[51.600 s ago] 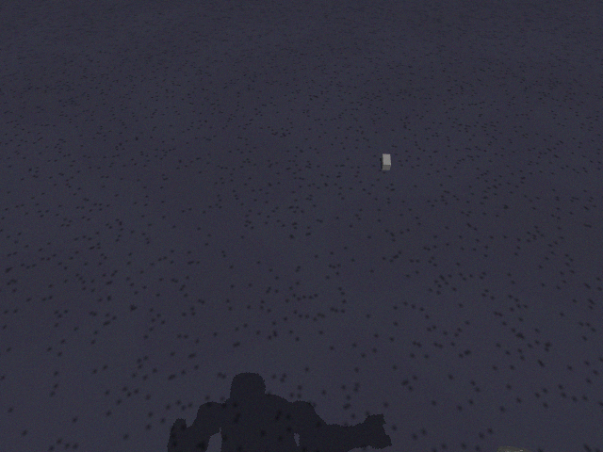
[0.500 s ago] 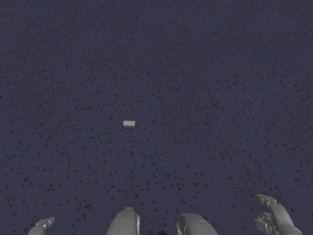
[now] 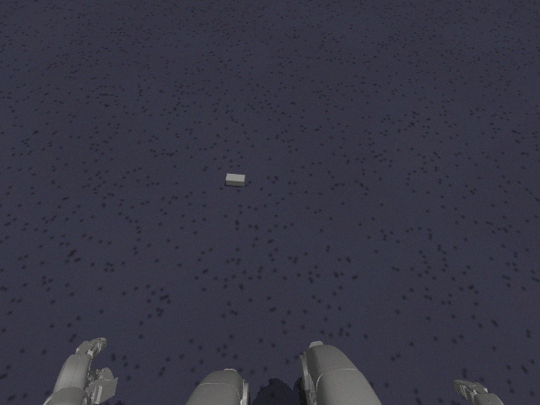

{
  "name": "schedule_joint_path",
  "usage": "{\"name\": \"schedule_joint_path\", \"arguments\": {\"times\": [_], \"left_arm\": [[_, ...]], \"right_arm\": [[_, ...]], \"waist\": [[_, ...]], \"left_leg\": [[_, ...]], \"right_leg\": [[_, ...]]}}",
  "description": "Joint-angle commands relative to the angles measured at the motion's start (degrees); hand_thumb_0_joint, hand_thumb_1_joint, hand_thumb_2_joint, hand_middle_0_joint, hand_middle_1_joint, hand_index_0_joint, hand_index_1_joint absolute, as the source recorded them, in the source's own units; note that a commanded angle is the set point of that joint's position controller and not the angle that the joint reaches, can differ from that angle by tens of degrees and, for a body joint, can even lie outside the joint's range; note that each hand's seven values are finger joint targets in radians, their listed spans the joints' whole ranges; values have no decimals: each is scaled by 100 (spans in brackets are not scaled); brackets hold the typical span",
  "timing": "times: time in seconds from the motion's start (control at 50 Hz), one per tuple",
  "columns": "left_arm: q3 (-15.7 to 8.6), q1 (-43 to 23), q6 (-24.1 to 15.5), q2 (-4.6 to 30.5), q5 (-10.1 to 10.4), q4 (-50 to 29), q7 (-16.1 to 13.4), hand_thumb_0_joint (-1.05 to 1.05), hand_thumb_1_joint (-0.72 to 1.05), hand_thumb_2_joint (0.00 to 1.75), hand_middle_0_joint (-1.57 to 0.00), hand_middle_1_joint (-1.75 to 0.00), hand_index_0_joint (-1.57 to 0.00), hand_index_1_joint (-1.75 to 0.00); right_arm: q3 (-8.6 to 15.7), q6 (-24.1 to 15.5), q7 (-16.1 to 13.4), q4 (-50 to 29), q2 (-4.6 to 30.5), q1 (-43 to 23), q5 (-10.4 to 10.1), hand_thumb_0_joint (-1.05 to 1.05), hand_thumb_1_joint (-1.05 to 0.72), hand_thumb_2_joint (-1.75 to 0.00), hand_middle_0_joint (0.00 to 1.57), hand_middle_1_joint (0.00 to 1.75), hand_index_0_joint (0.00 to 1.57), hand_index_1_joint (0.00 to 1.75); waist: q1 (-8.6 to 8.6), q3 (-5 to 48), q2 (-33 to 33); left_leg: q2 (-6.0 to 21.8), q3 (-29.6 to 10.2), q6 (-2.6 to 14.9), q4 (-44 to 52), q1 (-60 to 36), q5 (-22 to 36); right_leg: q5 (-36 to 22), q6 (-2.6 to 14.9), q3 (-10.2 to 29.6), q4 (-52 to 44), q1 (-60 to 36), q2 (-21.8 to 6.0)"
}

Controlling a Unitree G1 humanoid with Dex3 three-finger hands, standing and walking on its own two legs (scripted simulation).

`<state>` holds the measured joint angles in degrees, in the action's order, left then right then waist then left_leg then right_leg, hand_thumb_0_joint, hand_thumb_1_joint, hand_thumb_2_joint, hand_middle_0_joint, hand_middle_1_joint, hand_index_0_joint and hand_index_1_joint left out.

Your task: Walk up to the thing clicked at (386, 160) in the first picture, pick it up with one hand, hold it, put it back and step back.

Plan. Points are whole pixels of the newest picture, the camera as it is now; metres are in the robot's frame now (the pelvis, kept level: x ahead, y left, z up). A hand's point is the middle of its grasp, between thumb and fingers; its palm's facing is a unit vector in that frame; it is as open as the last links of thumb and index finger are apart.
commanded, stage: step back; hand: left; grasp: from above
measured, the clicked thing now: (235, 179) +0.98 +0.15 -0.74
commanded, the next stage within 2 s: stand in 1.42 s
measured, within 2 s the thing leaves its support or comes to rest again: neither
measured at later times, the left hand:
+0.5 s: hand out of the picture -0.10 +0.25 -0.13, palm faces +0.00 -0.89 -0.45, open 7.4 cm
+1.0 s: hand out of the picture -0.10 +0.24 -0.13, palm faces +0.06 -0.92 -0.38, open 7.4 cm
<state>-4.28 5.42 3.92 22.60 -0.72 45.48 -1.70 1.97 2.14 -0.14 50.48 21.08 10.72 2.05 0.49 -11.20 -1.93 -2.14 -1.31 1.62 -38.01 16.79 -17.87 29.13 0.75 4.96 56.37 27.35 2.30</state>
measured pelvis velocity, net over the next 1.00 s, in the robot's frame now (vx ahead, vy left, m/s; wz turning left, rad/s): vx -0.15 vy -0.03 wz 0.03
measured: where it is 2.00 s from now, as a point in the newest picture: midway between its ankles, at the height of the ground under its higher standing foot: outside the picture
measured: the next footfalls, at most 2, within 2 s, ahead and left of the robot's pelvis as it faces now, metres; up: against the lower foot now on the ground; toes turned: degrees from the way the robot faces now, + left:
right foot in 0.24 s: -0.09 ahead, -0.14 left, +0.00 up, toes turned -2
left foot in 0.56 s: -0.13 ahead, +0.11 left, +0.00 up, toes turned -2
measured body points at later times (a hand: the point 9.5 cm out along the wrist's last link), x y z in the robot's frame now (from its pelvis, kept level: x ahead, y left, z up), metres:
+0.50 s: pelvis -0.16 -0.03 +0.01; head -0.14 -0.05 +0.45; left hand -0.10 +0.30 -0.10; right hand -0.09 -0.35 -0.13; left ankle -0.15 +0.11 -0.68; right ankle -0.15 -0.14 -0.72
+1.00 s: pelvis -0.15 -0.03 +0.01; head -0.13 -0.04 +0.46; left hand -0.10 +0.29 -0.10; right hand -0.07 -0.34 -0.12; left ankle -0.13 +0.11 -0.69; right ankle -0.13 -0.13 -0.72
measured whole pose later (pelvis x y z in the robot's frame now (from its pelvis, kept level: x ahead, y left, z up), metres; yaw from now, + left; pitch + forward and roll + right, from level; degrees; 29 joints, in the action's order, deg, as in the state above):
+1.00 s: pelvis -0.15 -0.03 +0.01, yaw +1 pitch -3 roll +0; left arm -3.7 12.9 -3.0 19.9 -2.0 56.1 0.3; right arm 3.1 0.0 0.4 56.6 22.6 12.6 1.7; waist -1.7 -3.9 2.0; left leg -0.5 -4.5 0.6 -50.2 22.3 -25.9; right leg 16.7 1.8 -3.6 31.9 12.7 0.0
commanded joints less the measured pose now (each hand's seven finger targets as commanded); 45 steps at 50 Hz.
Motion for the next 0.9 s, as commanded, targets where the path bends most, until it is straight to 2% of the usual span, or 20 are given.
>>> {"name": "schedule_joint_path", "arguments": {"times": [0.0, 0.12, 0.2, 0.22, 0.24, 0.26, 0.32, 0.44, 0.48, 0.52, 0.54, 0.58, 0.6, 0.64, 0.74, 0.78, 0.8, 0.82, 0.84, 0.88], "left_arm": [[-366, 503, -93, 1104, 49, -215, -31, 0, 90, 90, -20, -30, -20, -30], [-301, 454, -196, 984, -20, -138, 51, 0, 90, 90, -20, -30, -20, -30], [-282, 1336, -337, 893, -58, 450, 63, 0, 90, 90, -20, -30, -20, -30], [-377, 1228, -393, 1220, -169, 449, 47, 0, 90, 90, -20, -30, -20, -30], [-563, 1120, -377, 1921, -209, 289, 52, 0, 90, 90, -20, -30, -20, -30], [-600, 701, -366, 2310, -228, 89, 22, 0, 90, 90, -20, -30, -20, -30], [-372, -191, -466, 1481, -193, -34, -17, 0, 90, 90, -20, -30, -20, -30], [-467, 623, -571, 1510, -242, 173, 48, 0, 90, 90, -20, -30, -20, -30], [-462, 653, -546, 1589, -209, 213, 83, 0, 90, 90, -20, -30, -20, -30], [-379, 447, -474, 1526, -149, 216, 121, 0, 90, 90, -20, -30, -20, -30], [-259, 619, -440, 1241, -163, 235, 135, 0, 90, 90, -20, -30, -20, -30], [-225, 207, -456, 1067, -36, 242, 151, 0, 90, 90, -20, -30, -20, -30], [-326, 18, -474, 1383, -95, 260, 159, 0, 90, 90, -20, -30, -20, -30], [-272, 328, -516, 1115, -32, 390, 221, 0, 90, 90, -20, -30, -20, -30], [-295, 602, -609, 1026, -81, 699, 268, 0, 90, 90, -20, -30, -20, -30], [-313, 1068, -679, 934, -116, 916, 184, 0, 90, 90, -20, -30, -20, -30], [-386, 1176, -717, 1164, -178, 968, 135, 0, 90, 90, -20, -30, -20, -30], [-505, 1359, -757, 1716, -237, 907, 93, 0, 90, 90, -20, -30, -20, -30], [-538, 1035, -759, 1919, -218, 751, 98, 0, 90, 90, -20, -30, -20, -30], [-446, 626, -814, 1608, -109, 619, 93, 0, 90, 90, -20, -30, -20, -30]], "right_arm": [[422, -206, -179, -663, 1536, -571, 15, 0, -90, -90, 20, 30, 20, 30], [451, -79, -146, -659, 1533, -210, 41, 0, -90, -90, 20, 30, 20, 30], [450, 66, -82, -616, 1609, -478, -78, 0, -90, -90, 20, 30, 20, 30], [360, 68, -55, -650, 1282, -397, -95, 0, -90, -90, 20, 30, 20, 30], [274, 18, -100, -890, 921, -676, -124, 0, -90, -90, 20, 30, 20, 30], [391, 57, -192, -842, 1162, -892, -97, 0, -90, -90, 20, 30, 20, 30], [404, 21, -145, -409, 1253, -332, -146, 0, -90, -90, 20, 30, 20, 30], [396, -125, 26, -293, 1224, -400, 9, 0, -90, -90, 20, 30, 20, 30], [389, -210, 68, -240, 1173, -429, 32, 0, -90, -90, 20, 30, 20, 30], [417, -309, 71, 107, 1072, 153, 13, 0, -90, -90, 20, 30, 20, 30], [505, -352, 41, 269, 1157, 379, 46, 0, -90, -90, 20, 30, 20, 30], [621, -394, 33, 176, 1978, 287, 69, 0, -90, -90, 20, 30, 20, 30], [643, -428, 44, 118, 2017, 147, 45, 0, -90, -90, 20, 30, 20, 30], [478, -515, 12, 76, 1560, -104, 48, 0, -90, -90, 20, 30, 20, 30], [504, -402, 72, 53, 1565, -177, 38, 0, -90, -90, 20, 30, 20, 30], [414, -307, 79, 43, 1285, -350, -31, 0, -90, -90, 20, 30, 20, 30], [308, -281, 56, 7, 965, -123, -66, 0, -90, -90, 20, 30, 20, 30], [222, -299, 28, -170, 692, -283, -86, 0, -90, -90, 20, 30, 20, 30], [342, -289, -59, -78, 1095, -295, -46, 0, -90, -90, 20, 30, 20, 30], [398, -335, -33, 113, 1267, 52, -79, 0, -90, -90, 20, 30, 20, 30]], "waist": [[-287, 1112, 750], [84, 1335, 1280], [-270, 1834, 1325], [-203, 1614, 624], [-398, 1182, -1101], [-618, 802, -1327], [101, 499, -214], [-492, 795, -796], [-458, 771, -943], [-106, 966, -674], [-30, 1047, -179], [142, 752, 1270], [153, 285, 900], [-86, 405, 701], [-44, 707, 1169], [-415, 882, 833], [-417, 910, 118], [-587, 891, -1073], [-523, 581, -558], [-250, 386, 55]], "left_leg": [[1766, -1379, 1208, 1360, 7, 2580], [1667, -1237, 1255, 1225, -877, 2120], [1313, -728, 722, 558, -442, 1289], [857, -521, 374, -47, 632, 533], [-218, -339, -42, -897, 1963, -1138], [-64, -863, -246, -2134, 1385, -1729], [-331, -989, -196, -2879, 1275, -758], [141, -408, -366, -1041, 1367, -1033], [264, -148, -286, 29, 788, -1453], [41, 249, -103, 1632, -597, -489], [30, 16, -40, 1834, -1353, -216], [2013, -3273, 1033, 2742, -582, -3463], [2121, -3294, 1214, 2855, 123, -3384], [1605, -2395, 961, 2518, -483, -2096], [1306, -1347, 778, 2055, 286, -1505], [988, -833, 487, 1070, 674, -973], [635, -574, 272, 245, 1322, -1039], [-273, -209, 35, -1223, 2352, -1490], [81, -726, -36, -1692, 1891, -1702], [333, -848, -51, -1928, 1673, -1071]], "right_leg": [[37, 25, 534, 1771, -132, 232], [146, -243, -147, -512, -442, -10], [-1162, 57, -691, -3516, -1908, -51], [-1041, 222, 234, -3454, -2328, -492], [-691, 781, 2123, -3819, -1939, -1799], [-279, 1685, 3145, -4331, -270, -2866], [-1468, 949, 1035, -3521, -396, -1676], [1246, 971, 1270, -3759, -1779, -1652], [1063, 1073, 1306, -3788, -1589, -1836], [217, 801, 618, -3241, -1110, -1529], [66, 591, 288, -2635, -608, -1239], [401, 26, -658, -941, 468, -341], [317, 67, -141, -449, 277, -491], [-283, 78, -23, -547, 397, -552], [-574, -1, -767, -2020, -1259, -244], [-1088, 79, -915, -3083, -2317, -25], [-689, 166, -80, -3412, -2868, -394], [801, 728, 2364, -4403, -2936, -1836], [1116, 1275, 3070, -4589, -1892, -2701], [237, 1274, 2141, -4292, -1685, -2297]]}}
